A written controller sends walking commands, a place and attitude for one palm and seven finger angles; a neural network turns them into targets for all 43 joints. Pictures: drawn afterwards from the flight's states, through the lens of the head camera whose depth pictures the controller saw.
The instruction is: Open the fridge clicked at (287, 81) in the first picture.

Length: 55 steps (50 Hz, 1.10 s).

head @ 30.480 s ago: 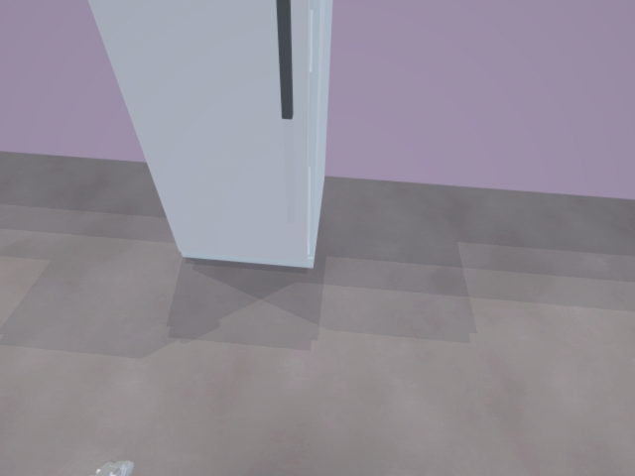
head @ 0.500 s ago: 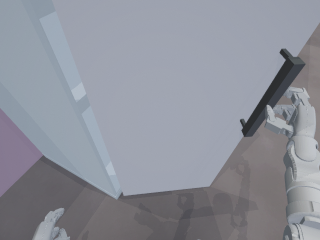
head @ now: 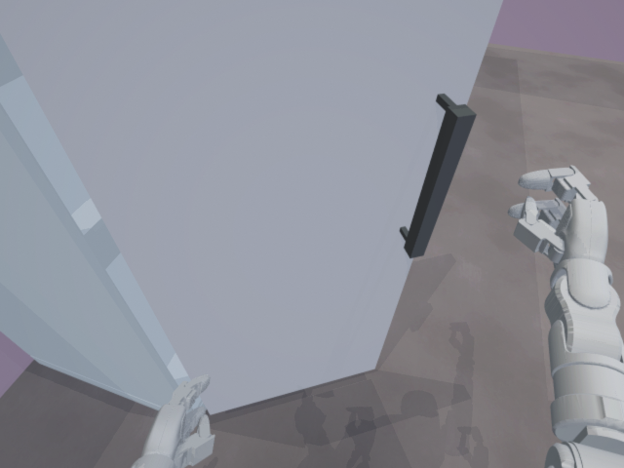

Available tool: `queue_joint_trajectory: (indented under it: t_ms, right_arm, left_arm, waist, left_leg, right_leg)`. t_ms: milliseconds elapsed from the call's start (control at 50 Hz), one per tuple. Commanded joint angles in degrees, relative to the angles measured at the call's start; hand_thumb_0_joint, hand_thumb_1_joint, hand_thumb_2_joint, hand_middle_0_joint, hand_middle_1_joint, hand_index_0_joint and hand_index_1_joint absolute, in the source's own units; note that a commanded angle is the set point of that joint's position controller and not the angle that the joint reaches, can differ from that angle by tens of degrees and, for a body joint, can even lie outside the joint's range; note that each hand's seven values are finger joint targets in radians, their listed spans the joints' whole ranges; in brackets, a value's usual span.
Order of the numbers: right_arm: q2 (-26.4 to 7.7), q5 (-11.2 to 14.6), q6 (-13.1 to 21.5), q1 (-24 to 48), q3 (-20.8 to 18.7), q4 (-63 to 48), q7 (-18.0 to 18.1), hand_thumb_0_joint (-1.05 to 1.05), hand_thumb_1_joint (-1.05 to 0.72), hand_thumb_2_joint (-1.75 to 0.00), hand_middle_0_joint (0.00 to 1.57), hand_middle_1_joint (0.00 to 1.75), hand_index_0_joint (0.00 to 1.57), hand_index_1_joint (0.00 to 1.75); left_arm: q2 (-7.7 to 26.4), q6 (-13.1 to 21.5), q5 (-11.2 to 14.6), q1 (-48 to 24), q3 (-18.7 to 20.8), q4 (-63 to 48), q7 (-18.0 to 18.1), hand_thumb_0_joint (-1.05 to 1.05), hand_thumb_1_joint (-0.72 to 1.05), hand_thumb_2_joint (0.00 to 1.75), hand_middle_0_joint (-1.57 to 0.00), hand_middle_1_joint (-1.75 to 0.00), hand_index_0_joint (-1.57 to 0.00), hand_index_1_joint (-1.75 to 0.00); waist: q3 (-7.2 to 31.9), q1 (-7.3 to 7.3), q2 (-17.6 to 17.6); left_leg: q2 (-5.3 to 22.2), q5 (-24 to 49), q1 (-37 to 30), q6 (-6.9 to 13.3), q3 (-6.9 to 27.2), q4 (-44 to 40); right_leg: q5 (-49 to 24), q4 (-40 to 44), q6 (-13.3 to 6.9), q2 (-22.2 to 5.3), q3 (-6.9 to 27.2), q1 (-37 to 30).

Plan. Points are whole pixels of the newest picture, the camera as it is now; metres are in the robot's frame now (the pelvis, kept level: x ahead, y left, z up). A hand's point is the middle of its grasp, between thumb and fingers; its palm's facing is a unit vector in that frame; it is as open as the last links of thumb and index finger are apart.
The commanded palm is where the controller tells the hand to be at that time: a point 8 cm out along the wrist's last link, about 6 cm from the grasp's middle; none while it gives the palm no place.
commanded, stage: loosen the grip on the handle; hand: right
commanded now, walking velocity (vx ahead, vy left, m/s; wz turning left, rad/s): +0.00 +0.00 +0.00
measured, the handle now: (426, 184) +0.50 -0.15 +0.11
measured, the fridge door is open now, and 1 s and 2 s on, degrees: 56 56 56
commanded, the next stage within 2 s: slip the hand off the handle in 0.46 s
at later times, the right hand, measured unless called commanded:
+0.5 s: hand (464, 266) +0.37 -0.18 +0.08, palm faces +0.22 +0.95 -0.21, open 14.2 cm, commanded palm +0.33 -0.24 +0.09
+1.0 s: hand (522, 284) +0.35 -0.26 +0.07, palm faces +0.25 +0.95 -0.19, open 14.7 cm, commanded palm +0.32 -0.30 +0.08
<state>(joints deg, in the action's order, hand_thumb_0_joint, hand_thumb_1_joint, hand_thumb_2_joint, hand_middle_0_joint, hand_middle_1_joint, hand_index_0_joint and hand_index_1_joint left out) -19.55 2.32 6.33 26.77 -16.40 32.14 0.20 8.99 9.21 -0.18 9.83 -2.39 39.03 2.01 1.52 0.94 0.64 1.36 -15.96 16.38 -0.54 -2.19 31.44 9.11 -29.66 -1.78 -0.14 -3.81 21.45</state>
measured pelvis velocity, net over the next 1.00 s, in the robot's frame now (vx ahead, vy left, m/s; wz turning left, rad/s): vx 0.04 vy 0.00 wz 0.06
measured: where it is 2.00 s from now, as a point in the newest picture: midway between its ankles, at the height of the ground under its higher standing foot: outside the picture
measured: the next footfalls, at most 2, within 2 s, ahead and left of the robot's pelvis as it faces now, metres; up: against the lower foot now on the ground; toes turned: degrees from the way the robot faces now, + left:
none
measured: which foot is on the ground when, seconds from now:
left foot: down 0.00-1.00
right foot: down 0.00-1.00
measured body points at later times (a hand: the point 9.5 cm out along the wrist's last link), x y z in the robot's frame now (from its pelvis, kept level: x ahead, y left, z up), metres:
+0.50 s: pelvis -0.02 +0.03 -0.03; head +0.00 +0.04 +0.42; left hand +0.04 +0.30 -0.14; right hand +0.35 -0.23 +0.09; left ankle +0.00 +0.13 -0.73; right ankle +0.07 -0.09 -0.73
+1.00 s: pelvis +0.04 +0.00 -0.03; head +0.07 -0.01 +0.42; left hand +0.21 +0.25 -0.11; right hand +0.33 -0.31 +0.08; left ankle +0.00 +0.13 -0.73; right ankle +0.07 -0.09 -0.73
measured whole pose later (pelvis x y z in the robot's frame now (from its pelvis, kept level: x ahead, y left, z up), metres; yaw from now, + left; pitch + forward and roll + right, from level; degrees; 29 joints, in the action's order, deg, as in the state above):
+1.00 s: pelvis +0.04 +0.00 -0.03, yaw +4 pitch +8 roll +2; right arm -19.2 8.7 20.5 0.1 -19.3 13.7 -5.4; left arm 14.4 6.4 -0.2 11.6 0.3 35.7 4.6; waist 6.0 2.8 1.3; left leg -1.5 -25.4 28.1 -0.6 -0.1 45.3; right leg 22.1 -48.8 -2.5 1.5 1.1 34.7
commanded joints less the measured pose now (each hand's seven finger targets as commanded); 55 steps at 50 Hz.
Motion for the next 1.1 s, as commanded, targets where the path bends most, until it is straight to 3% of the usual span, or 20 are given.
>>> queue_joint_trajectory:
  t_ms: [0, 40, 80, 160, 200, 240, 260, 280, 300, 360, 400, 440, 500, 580, 640, 720, 780, 920, 980, 1080]
  right_arm:
    - [1.8, 1.2, 11.1, 14.7, 7.1, -11.0, -3.6, 0.0, -0.05, -0.49, 0.45, 1.4, 0.45, 1.4]
    - [-0.3, -1.8, 11.6, 17.4, 9.5, -5.3, -2.6, 0.0, 0.19, -0.37, 0.45, 1.4, 0.45, 1.4]
    - [-5.6, -1.9, 12.3, 20.3, 5.9, -2.3, -0.9, 0.0, 0.43, -0.26, 0.44, 1.38, 0.44, 1.38]
    - [-15.9, 0.6, 15.8, 29.5, -1.9, -7.9, 1.7, 0.0, 0.55, -0.2, 0.38, 1.32, 0.38, 1.32]
    - [-21.1, -0.1, 19.0, 34.0, -4.7, -12.9, 3.4, 0.0, 0.55, -0.2, 0.36, 1.28, 0.36, 1.28]
    - [-22.3, -1.4, 21.8, 34.5, -4.5, -14.6, 4.6, 0.0, 0.55, -0.2, 0.33, 1.25, 0.33, 1.25]
    - [-9.9, -1.4, 21.5, 14.1, 0.1, -2.0, 4.0, 0.0, 0.55, -0.2, 0.32, 1.23, 0.32, 1.23]
    - [-10.8, -0.4, 22.7, 12.9, -0.6, -5.0, 3.8, 0.0, 0.55, -0.2, 0.3, 1.22, 0.3, 1.22]
    - [-12.2, -0.2, 23.0, 11.3, -1.6, -3.7, 3.4, 0.0, 0.55, -0.2, 0.29, 1.2, 0.29, 1.2]
    - [-15.5, 1.1, 22.5, 12.6, -1.8, -8.2, 2.1, 0.0, 0.55, -0.2, 0.25, 1.15, 0.25, 1.15]
    - [-17.4, 2.5, 21.3, 12.7, -3.8, -6.3, 1.9, 0.0, 0.55, -0.2, 0.25, 1.15, 0.25, 1.15]
    - [-17.5, 3.9, 21.2, 13.4, -4.9, -9.6, 1.8, 0.0, 0.55, -0.2, 0.25, 1.15, 0.25, 1.15]
    - [-17.4, 4.3, 22.5, 12.5, -5.9, -15.5, 1.9, 0.0, 0.55, -0.2, 0.25, 1.15, 0.25, 1.15]
    - [-15.4, 3.1, 22.4, -0.2, -6.5, -8.3, 1.2, 0.0, 0.55, -0.2, 0.25, 1.15, 0.25, 1.15]
    - [-17.0, 4.1, 21.8, -5.3, -9.5, -15.4, -0.4, 0.0, 0.55, -0.2, 0.25, 1.15, 0.25, 1.15]
    - [-14.7, 6.7, 22.0, -9.8, -10.4, -24.2, -2.2, 0.0, 0.55, -0.2, 0.25, 1.15, 0.25, 1.15]
    - [-12.6, 6.7, 22.1, -9.6, -8.0, -29.1, -3.1, 0.0, 0.55, -0.2, 0.25, 1.15, 0.25, 1.15]
    - [-9.9, 6.9, 17.7, -13.0, -4.6, -31.7, -5.7, 0.0, 0.55, -0.2, 0.25, 1.15, 0.25, 1.15]
    - [-12.6, 7.4, 16.8, -11.2, -7.7, -30.7, -5.8, 0.0, 0.55, -0.2, 0.25, 1.15, 0.25, 1.15]
    - [-15.6, 7.1, 17.6, -9.4, -10.7, -28.0, -5.8, 0.0, 0.55, -0.2, 0.25, 1.15, 0.25, 1.15]
  left_arm:
    - [12.2, 2.4, 0.5, 1.3, 4.6, -6.4, -0.5, 0.0, 0.9, 0.9, -0.2, -0.3, -0.2, -0.3]
    - [12.9, 1.9, 1.2, 1.6, 4.4, -7.5, -0.3, 0.0, 0.9, 0.9, -0.2, -0.3, -0.2, -0.3]
    - [13.9, 1.5, 1.8, 0.3, 3.8, -8.4, 0.8, 0.0, 0.9, 0.9, -0.2, -0.3, -0.2, -0.3]
    - [13.5, 0.9, 1.4, 0.2, 3.4, -8.3, 2.6, 0.0, 0.9, 0.9, -0.2, -0.3, -0.2, -0.3]
    - [13.1, 0.8, 0.9, 0.2, 3.5, -8.0, 3.2, 0.0, 0.9, 0.9, -0.2, -0.3, -0.2, -0.3]
    - [12.7, 1.0, 0.5, 0.1, 3.4, -7.8, 3.3, 0.0, 0.9, 0.9, -0.2, -0.3, -0.2, -0.3]
    - [11.7, 1.2, -0.6, 1.0, 4.0, -7.3, 2.2, 0.0, 0.9, 0.9, -0.2, -0.3, -0.2, -0.3]
    - [12.7, 1.4, -0.3, 0.6, 3.6, -8.3, 1.6, 0.0, 0.9, 0.9, -0.2, -0.3, -0.2, -0.3]
    - [13.1, 1.2, -0.4, 1.1, 3.7, -8.2, 1.6, 0.0, 0.9, 0.9, -0.2, -0.3, -0.2, -0.3]
    - [13.9, 1.0, 0.1, 0.5, 3.9, -9.6, 2.2, 0.0, 0.9, 0.9, -0.2, -0.3, -0.2, -0.3]
    - [14.2, 0.8, 0.4, 1.4, 3.8, -8.9, 2.9, 0.0, 0.9, 0.9, -0.2, -0.3, -0.2, -0.3]
    - [14.0, 0.8, 0.4, 1.1, 4.1, -8.9, 3.4, 0.0, 0.9, 0.9, -0.2, -0.3, -0.2, -0.3]
    - [13.7, 1.1, 0.0, 1.3, 4.3, -8.3, 3.6, 0.0, 0.9, 0.9, -0.2, -0.3, -0.2, -0.3]
    - [13.7, 0.5, -0.4, 3.6, 4.2, -7.8, 2.8, 0.0, 0.9, 0.9, -0.2, -0.3, -0.2, -0.3]
    - [13.7, -0.2, -0.5, 4.3, 4.9, -9.4, 2.5, 0.0, 0.9, 0.9, -0.2, -0.3, -0.2, -0.3]
    - [13.2, -0.4, -0.4, 4.5, 5.3, -9.8, 2.1, 0.0, 0.9, 0.9, -0.2, -0.3, -0.2, -0.3]
    - [13.0, -0.4, -0.3, 3.9, 5.5, -9.5, 2.2, 0.0, 0.9, 0.9, -0.2, -0.3, -0.2, -0.3]
    - [13.0, -0.8, 0.3, 3.4, 5.6, -9.6, 3.1, 0.0, 0.9, 0.9, -0.2, -0.3, -0.2, -0.3]
    - [13.2, -0.9, 0.3, 2.7, 5.3, -9.6, 3.8, 0.0, 0.9, 0.9, -0.2, -0.3, -0.2, -0.3]
    - [12.8, -1.0, 0.1, 1.6, 4.6, -9.5, 4.2, 0.0, 0.9, 0.9, -0.2, -0.3, -0.2, -0.3]
  waist:
    - [7.7, -3.47, 1.1]
    - [0.8, -4.96, -5.2]
    - [-0.5, -4.5, -8.6]
    - [11.1, -2.19, -1.6]
    - [17.0, -1.75, 4.8]
    - [21.0, -1.79, 9.3]
    - [15.5, 0.11, 5.8]
    - [12.4, 0.06, 5.1]
    - [13.5, -0.32, 0.7]
    - [13.1, -0.85, 1.7]
    - [9.4, -1.88, -4.1]
    - [11.3, -1.45, -4.6]
    - [15.6, -0.82, 0.1]
    - [11.6, -0.29, -4.1]
    - [19.4, 2.01, -0.2]
    - [22.9, 1.77, 0.5]
    - [21.3, 0.18, 3.9]
    - [18.6, -0.65, 5.8]
    - [18.6, -0.33, 3.6]
    - [17.9, 0.49, 5.3]
  left_leg:
    - [-2.3, 4.6, 11.9, 1.9, -1.8, -1.9]
    - [-1.4, -3.9, 15.7, 1.3, -1.3, -1.6]
    - [-0.8, -12.7, 16.6, 1.2, 0.0, -2.8]
    - [-0.9, -17.3, 12.7, 1.4, 3.0, -2.6]
    - [-1.0, -16.4, 10.5, 1.6, 4.4, -1.2]
    - [-1.4, -16.1, 9.5, 1.8, 4.7, 0.2]
    - [-1.8, -17.2, 11.7, 2.2, 3.3, 0.5]
    - [-1.4, -18.3, 13.5, 2.4, 3.4, 0.3]
    - [-1.3, -19.0, 11.9, 2.2, 4.3, 0.0]
    - [-0.4, -22.2, 10.3, 1.6, 8.0, -1.8]
    - [-0.2, -25.4, 11.0, 1.0, 9.4, -3.5]
    - [0.0, -25.2, 9.9, 0.6, 10.4, -3.5]
    - [-0.9, -17.6, 9.1, 1.0, 8.4, -0.7]
    - [-1.4, -7.3, 12.6, 0.7, 6.3, 2.9]
    - [-2.1, 8.5, 7.1, 1.2, 4.5, 7.1]
    - [-3.3, 20.2, 6.9, 1.4, 2.1, 9.9]
    - [-3.8, 18.2, 11.1, 1.5, 1.1, 10.5]
    - [-4.0, 12.4, 15.5, 1.9, -0.3, 10.3]
    - [-4.1, 9.7, 15.2, 2.2, -0.7, 10.0]
    - [-4.2, 6.0, 15.9, 2.7, -0.8, 10.1]
  right_leg:
    - [-1.5, -0.5, 1.9, -2.4, 6.5, -14.4]
    - [13.3, 0.4, 1.3, -2.3, 7.4, -5.6]
    - [21.8, 0.9, 1.0, -1.1, 7.4, -1.4]
    - [20.9, -2.3, 0.8, 0.7, 4.1, -1.6]
    - [19.9, -4.2, 0.6, 0.6, 3.5, -1.9]
    - [20.3, -5.3, 0.5, 0.5, 3.8, -2.2]
    - [21.1, -6.2, 0.8, 1.2, 3.4, 2.5]
    - [22.0, -6.8, 0.7, 1.1, 3.7, 4.3]
    - [20.7, -7.5, 0.3, 1.1, 3.7, 6.2]
    - [19.3, -8.7, -0.1, 1.5, 2.5, 8.5]
    - [19.4, -9.4, -0.3, 1.1, 3.1, 11.0]
    - [17.7, -10.0, -0.3, 1.1, 2.9, 10.5]
    - [15.0, -9.7, -0.7, 0.7, 3.3, 6.9]
    - [9.7, -11.4, -0.8, 0.8, 3.5, 9.1]
    - [-0.1, -11.9, -1.0, 1.1, 2.9, 4.9]
    - [-12.6, -13.5, -0.7, 0.3, 3.5, -0.9]
    - [-16.1, -14.2, 0.0, -0.4, 4.3, -4.0]
    - [-19.0, -13.8, 2.0, -1.5, 7.2, -6.4]
    - [-14.0, -12.9, 2.5, -1.1, 7.8, -5.0]
    - [-9.1, -12.2, 3.0, -0.8, 8.2, -3.4]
